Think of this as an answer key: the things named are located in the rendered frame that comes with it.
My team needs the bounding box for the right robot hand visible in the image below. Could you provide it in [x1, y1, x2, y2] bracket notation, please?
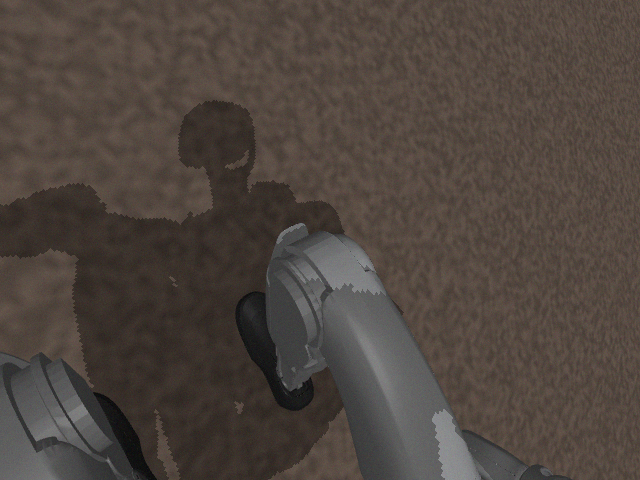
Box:
[461, 430, 529, 480]

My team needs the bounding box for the right robot foot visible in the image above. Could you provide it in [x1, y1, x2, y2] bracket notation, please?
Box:
[235, 292, 314, 411]

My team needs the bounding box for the left robot foot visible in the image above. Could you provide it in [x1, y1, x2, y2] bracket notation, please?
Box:
[93, 392, 157, 480]

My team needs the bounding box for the right robot arm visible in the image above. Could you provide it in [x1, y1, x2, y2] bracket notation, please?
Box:
[519, 464, 572, 480]

